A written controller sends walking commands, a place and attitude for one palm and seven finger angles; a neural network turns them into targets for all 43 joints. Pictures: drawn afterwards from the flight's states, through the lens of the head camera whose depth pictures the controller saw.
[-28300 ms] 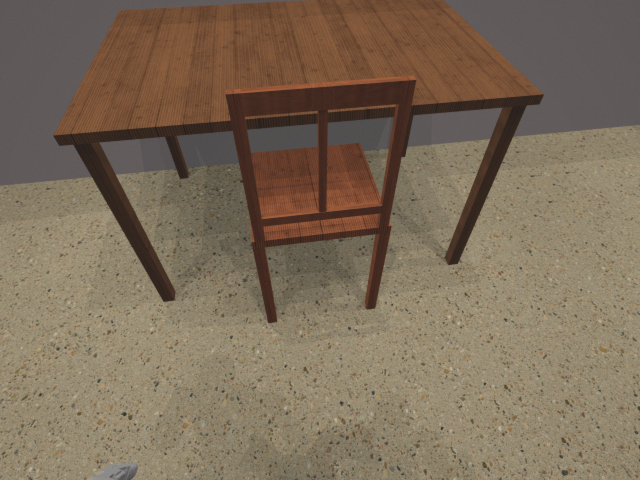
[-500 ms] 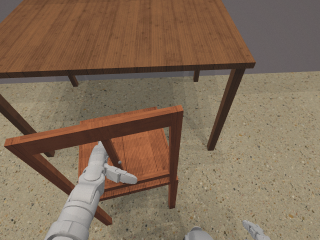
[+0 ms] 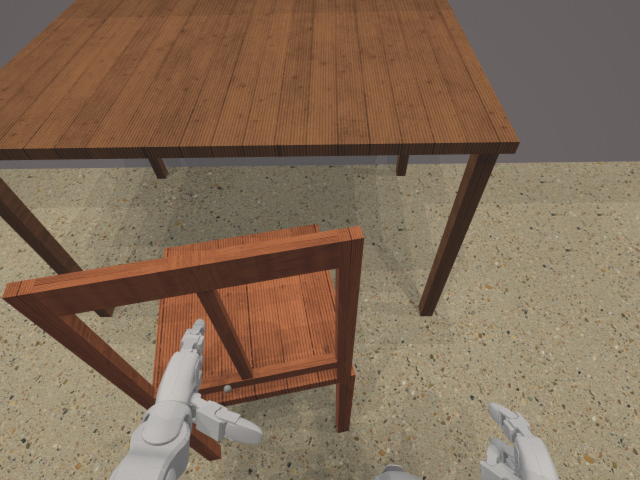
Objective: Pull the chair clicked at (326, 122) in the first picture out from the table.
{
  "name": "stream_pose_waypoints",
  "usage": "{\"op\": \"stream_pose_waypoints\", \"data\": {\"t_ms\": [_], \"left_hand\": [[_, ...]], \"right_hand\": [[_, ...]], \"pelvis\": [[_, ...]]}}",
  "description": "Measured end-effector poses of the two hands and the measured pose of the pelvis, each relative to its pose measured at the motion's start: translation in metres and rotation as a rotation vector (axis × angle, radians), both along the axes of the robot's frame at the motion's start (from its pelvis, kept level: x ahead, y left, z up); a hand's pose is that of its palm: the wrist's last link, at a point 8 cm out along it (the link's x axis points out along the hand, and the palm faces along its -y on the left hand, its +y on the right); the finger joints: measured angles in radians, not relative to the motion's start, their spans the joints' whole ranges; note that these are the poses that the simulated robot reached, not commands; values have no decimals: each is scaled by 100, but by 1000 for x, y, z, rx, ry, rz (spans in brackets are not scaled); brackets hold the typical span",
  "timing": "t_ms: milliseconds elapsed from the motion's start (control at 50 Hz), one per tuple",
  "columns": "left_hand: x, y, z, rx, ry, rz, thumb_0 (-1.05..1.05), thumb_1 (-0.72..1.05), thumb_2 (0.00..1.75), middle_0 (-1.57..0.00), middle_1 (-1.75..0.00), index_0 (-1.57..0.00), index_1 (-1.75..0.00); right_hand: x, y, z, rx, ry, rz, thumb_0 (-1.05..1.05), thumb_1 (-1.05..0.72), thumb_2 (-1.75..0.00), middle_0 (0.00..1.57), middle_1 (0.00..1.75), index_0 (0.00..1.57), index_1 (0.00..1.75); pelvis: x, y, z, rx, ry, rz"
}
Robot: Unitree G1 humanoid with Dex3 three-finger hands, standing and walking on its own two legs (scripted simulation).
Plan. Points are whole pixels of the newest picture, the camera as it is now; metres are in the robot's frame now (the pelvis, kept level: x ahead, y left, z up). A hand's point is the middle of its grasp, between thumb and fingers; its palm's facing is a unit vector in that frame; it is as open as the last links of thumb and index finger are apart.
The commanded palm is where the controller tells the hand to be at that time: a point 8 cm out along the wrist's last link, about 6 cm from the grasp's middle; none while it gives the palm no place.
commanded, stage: draw the fingers out of the gap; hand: left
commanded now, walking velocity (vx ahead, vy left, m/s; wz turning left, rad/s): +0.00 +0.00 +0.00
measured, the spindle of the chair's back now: (230, 338) +0.32 +0.15 -0.05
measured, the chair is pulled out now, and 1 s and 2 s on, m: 0.26 0.26 0.25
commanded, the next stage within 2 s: draw the hand back to the body in 0.36 s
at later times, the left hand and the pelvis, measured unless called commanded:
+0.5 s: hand (210, 451) +0.18 +0.14 -0.04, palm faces -0.02 -0.98 -0.19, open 17.5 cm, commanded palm +0.16 +0.19 +0.00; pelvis +0.00 +0.01 -0.01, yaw +1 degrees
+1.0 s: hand (144, 421) +0.18 +0.18 +0.07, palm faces +0.03 -1.00 -0.08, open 17.3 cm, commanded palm +0.15 +0.25 +0.09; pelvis +0.00 +0.02 -0.02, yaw +0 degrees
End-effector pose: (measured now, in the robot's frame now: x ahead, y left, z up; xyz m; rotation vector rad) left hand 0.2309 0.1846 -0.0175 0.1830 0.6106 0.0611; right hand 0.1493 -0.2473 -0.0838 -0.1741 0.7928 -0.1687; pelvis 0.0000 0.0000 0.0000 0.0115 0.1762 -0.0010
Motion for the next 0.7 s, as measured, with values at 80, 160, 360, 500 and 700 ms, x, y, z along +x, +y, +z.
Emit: {"op": "stream_pose_waypoints", "data": {"t_ms": [80,160,360,500,700], "left_hand": [[-16,3,2,4,-5,-4,-1,-54,20,-1,0,-1,-1],[-27,2,2,-2,6,-18,-1,-54,20,-1,0,-1,0],[-52,-2,3,-17,14,-29,-1,-54,20,-1,0,-1,-1],[-71,8,1,-3,39,-17,-1,-54,20,-1,0,-1,-1],[-60,21,57,-156,-526,-12,-1,-54,20,-1,0,-1,-1]], "right_hand": [[15,6,6,-6,-56,33,1,-90,-90,20,30,20,30],[24,13,11,-9,-101,58,1,-90,-90,20,30,20,30],[18,24,13,-11,-129,70,1,-90,-90,20,30,20,30],[5,26,9,-25,-105,57,2,-90,-90,20,30,20,30],[0,34,-9,-23,-152,88,2,-90,-90,20,30,20,30]], "pelvis": [[0,0,-2,-5,-8,14],[-1,1,-4,-9,-14,22],[-2,7,-8,-13,-13,21],[-2,12,-12,-21,-4,21],[-8,18,-30,-32,36,20]]}}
